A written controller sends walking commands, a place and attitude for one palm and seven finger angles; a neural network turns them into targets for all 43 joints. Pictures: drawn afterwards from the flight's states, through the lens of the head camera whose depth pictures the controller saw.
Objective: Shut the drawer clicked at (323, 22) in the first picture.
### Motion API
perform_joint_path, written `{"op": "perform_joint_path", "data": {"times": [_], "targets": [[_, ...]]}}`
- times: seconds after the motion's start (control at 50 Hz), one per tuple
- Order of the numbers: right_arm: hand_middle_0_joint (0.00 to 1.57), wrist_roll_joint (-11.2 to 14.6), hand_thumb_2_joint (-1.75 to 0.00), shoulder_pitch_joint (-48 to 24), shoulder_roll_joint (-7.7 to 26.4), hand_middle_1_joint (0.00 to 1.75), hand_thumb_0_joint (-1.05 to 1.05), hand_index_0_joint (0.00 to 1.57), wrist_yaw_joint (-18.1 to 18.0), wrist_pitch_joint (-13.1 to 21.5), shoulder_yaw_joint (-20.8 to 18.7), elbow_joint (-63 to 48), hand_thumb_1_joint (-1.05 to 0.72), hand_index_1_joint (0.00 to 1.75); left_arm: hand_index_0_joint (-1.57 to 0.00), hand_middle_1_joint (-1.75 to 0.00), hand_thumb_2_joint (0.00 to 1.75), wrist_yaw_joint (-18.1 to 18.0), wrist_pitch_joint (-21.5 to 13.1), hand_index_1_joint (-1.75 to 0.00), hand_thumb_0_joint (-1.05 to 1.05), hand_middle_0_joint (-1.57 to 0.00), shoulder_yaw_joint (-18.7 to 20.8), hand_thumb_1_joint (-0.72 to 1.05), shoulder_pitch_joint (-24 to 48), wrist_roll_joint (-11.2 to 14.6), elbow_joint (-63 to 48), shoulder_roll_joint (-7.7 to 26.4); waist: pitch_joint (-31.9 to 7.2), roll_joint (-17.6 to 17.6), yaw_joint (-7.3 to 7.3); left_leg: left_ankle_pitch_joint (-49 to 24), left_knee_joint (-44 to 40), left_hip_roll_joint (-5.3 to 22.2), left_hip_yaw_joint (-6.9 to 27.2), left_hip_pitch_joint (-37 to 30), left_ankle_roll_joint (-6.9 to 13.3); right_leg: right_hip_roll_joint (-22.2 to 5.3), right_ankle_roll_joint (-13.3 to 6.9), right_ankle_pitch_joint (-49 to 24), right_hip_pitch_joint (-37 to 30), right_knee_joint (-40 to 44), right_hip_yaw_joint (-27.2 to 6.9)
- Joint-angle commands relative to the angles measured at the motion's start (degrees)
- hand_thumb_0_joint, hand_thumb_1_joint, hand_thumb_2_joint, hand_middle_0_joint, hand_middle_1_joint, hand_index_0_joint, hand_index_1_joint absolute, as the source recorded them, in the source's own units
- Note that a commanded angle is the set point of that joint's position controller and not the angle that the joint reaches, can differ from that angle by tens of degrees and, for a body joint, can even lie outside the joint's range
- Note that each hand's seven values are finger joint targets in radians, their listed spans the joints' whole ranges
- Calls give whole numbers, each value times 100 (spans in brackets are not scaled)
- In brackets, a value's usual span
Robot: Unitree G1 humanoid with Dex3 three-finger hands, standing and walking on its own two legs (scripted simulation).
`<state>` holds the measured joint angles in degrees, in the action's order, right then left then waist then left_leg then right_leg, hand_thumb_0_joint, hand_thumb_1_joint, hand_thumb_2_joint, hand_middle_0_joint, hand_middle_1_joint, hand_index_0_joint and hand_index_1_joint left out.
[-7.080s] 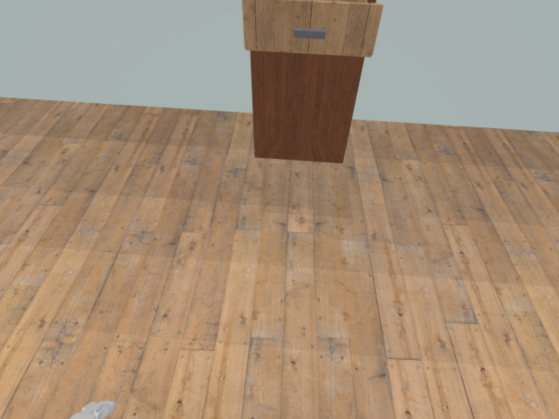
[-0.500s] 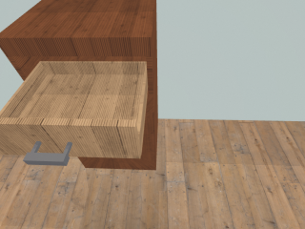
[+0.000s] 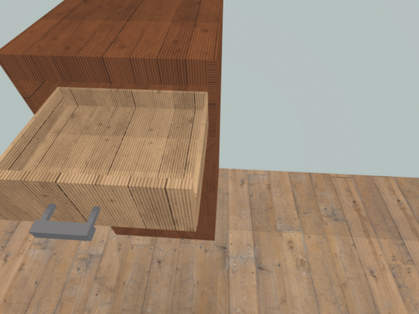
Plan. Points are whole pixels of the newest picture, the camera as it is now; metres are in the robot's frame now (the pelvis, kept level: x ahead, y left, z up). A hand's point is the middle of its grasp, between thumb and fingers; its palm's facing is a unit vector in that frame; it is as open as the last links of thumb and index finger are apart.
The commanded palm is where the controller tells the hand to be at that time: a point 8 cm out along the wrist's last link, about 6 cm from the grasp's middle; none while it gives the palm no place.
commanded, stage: come to a stop and stand still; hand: left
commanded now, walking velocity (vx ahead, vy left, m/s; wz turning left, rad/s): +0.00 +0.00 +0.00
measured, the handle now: (68, 220) +0.26 +0.28 +0.05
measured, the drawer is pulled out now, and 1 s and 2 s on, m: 0.29 0.29 0.29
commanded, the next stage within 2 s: look again from close up in 0.24 s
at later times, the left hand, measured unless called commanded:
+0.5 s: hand out of the picture -0.02 +0.17 -0.17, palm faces +0.04 -0.98 -0.20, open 7.4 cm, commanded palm none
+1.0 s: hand out of the picture -0.05 +0.16 -0.17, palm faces +0.06 -0.98 -0.19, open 7.4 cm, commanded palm none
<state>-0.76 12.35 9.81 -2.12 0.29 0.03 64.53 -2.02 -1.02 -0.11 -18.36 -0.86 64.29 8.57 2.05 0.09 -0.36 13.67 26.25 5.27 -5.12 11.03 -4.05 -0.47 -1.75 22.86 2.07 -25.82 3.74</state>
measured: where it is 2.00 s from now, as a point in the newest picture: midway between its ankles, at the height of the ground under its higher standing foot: outside the picture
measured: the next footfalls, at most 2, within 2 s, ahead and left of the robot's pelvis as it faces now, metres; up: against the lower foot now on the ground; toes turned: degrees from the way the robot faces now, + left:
right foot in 1.68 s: -0.04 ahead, +0.00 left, +0.00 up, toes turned -3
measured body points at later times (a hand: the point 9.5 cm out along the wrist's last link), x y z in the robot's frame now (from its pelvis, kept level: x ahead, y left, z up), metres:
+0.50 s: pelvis +0.00 +0.00 +0.00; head +0.01 -0.01 +0.45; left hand -0.02 +0.22 -0.16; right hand +0.00 -0.21 -0.17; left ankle +0.00 +0.17 -0.74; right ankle -0.10 -0.09 -0.74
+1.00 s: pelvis -0.01 +0.00 +0.00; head +0.00 -0.01 +0.45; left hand -0.05 +0.21 -0.16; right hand +0.00 -0.22 -0.16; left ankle +0.00 +0.17 -0.74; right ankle -0.10 -0.09 -0.74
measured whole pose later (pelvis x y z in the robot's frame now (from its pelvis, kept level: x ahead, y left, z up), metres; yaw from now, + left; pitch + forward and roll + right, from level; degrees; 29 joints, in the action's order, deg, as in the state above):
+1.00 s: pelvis -0.01 +0.00 +0.00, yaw +1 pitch -1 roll +1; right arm -0.7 14.8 8.5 -2.2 0.2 0.1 66.3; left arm -2.0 -1.1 0.0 -20.1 -0.8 65.0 7.4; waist 2.2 -0.4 -0.5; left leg 12.4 25.0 5.0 -4.4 10.8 -3.9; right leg -0.5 -1.8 21.9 1.5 -24.7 4.5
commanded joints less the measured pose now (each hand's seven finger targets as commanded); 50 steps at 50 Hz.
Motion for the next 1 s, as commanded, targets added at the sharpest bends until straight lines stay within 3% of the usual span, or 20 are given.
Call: {"op": "perform_joint_path", "data": {"times": [0.0, 0.08, 0.54, 0.6, 0.94, 0.98], "targets": [[20, 16, -90, 327, 452, 30, 0, 20, 1, 62, -51, -107, -90, 30, -20, -30, 90, -52, -50, -30, 0, -20, 138, 90, -527, -16, -121, 616, 43, -140, 2, -1938, -28, 141, 144, -601, 446, -558, 65, -3150, 675, 381, -314], [20, 20, -90, 359, 447, 30, 0, 20, 2, 61, -44, -73, -90, 30, -20, -30, 90, -58, -57, -30, 0, -20, 153, 90, -520, -1, -120, 661, -3, -170, 1, -1972, -10, 132, 150, -575, 446, -585, 59, -3296, 606, 366, -302], [20, 18, -90, 560, 338, 30, 0, 20, -4, 71, -39, 48, -90, 30, -20, -30, 90, -54, -45, -30, 0, -20, 156, 90, -578, -4, -72, 543, 249, -22, -4, -1642, -176, 117, 218, -498, 449, -567, 36, -2535, 772, 527, -303], [20, 28, -90, 542, 308, 30, 0, 20, -6, 70, -41, 44, -90, 30, -20, -30, 90, -54, -53, -30, 0, -20, 154, 90, -636, -7, -55, 525, 218, -162, -16, -1624, -169, 119, 213, -515, 455, -570, 53, -2666, 736, 552, -293], [20, 24, -90, 519, 294, 30, 0, 20, -5, 62, -48, 53, -90, 30, -20, -30, 90, -56, -64, -30, 0, -20, 140, 90, -740, -7, 1, 479, 262, -107, -17, -1539, -212, 109, 251, -492, 436, -579, 49, -2593, 791, 630, -322], [20, 28, -90, 462, 339, 30, 0, 20, -4, 48, -62, -15, -90, 30, -20, -30, 90, -72, -61, -30, 0, -20, 172, 90, -733, -7, -60, 566, 239, 18, -55, -1740, -131, 76, 222, -406, 419, -663, 9, -3060, 730, 516, -401]]}}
